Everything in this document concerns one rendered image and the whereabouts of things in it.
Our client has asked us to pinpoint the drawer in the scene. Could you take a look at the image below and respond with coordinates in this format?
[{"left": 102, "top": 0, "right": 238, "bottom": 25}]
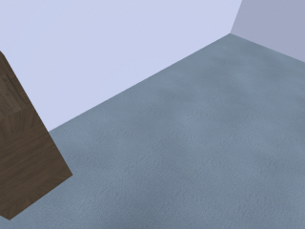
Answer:
[{"left": 0, "top": 74, "right": 27, "bottom": 119}]

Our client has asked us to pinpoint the cabinet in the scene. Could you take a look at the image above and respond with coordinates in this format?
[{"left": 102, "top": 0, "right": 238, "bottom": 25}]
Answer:
[{"left": 0, "top": 51, "right": 72, "bottom": 220}]

